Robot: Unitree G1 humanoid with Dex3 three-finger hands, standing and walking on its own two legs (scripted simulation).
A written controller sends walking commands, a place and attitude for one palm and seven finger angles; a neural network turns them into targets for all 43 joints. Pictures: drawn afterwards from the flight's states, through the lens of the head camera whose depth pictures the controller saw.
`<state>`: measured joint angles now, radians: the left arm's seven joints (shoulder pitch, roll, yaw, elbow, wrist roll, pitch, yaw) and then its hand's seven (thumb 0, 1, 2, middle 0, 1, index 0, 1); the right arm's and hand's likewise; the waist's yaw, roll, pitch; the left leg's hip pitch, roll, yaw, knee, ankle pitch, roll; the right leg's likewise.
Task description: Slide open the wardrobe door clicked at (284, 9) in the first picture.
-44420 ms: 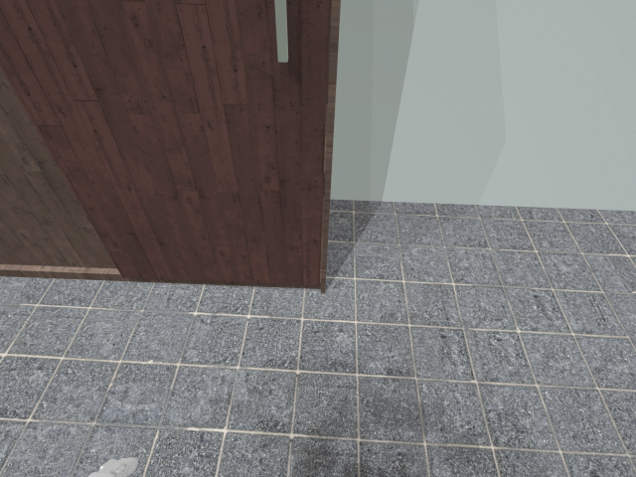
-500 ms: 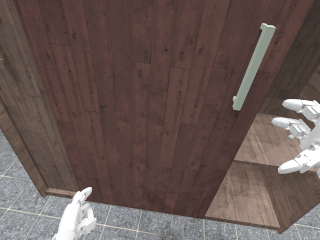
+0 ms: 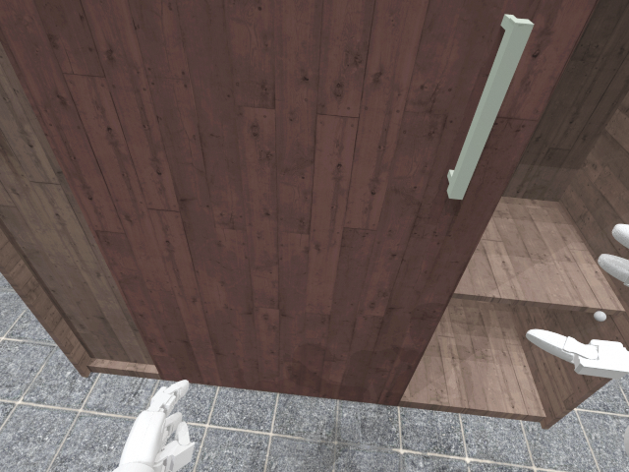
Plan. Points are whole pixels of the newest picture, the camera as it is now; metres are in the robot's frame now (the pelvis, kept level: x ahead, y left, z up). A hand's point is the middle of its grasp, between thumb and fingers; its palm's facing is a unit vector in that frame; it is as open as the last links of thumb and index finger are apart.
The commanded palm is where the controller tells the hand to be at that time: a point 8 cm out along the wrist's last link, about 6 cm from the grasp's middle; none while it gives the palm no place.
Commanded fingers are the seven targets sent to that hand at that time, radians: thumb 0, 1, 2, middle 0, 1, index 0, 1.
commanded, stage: draw the hand back to the body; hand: right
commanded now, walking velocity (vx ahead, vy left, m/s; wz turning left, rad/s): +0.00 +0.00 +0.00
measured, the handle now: (479, 116) +0.49 -0.23 +0.26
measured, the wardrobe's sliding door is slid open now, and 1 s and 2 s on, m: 0.47 0.47 0.47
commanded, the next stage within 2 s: step back with the hand held close in 0.80 s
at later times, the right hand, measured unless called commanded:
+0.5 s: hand (578, 341) +0.21 -0.26 +0.15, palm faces +0.43 +0.83 -0.35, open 8.1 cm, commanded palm +0.17 -0.30 +0.17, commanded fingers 0.00 -0.90 -0.90 0.20 0.30 0.20 0.30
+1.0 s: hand (579, 334) +0.21 -0.26 +0.16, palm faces +0.45 +0.81 -0.38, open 7.4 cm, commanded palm +0.16 -0.29 +0.17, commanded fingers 0.00 -0.90 -0.90 0.20 0.30 0.20 0.30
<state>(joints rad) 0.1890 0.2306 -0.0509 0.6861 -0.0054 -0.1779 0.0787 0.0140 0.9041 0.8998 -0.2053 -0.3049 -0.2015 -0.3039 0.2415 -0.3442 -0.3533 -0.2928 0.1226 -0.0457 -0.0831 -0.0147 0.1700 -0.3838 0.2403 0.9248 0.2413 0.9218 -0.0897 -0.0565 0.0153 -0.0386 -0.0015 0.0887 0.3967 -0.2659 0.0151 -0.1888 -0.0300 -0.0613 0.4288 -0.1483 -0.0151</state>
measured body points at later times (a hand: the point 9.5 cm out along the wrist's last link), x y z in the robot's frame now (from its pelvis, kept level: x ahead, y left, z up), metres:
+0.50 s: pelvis +0.02 +0.00 +0.00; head -0.01 +0.01 +0.45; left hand +0.22 +0.22 -0.07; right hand +0.18 -0.30 +0.17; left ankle -0.02 +0.11 -0.74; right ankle +0.06 -0.11 -0.74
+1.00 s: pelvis +0.02 +0.01 +0.00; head -0.01 +0.02 +0.45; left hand +0.20 +0.23 -0.08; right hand +0.18 -0.30 +0.18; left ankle -0.02 +0.11 -0.74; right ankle +0.06 -0.11 -0.74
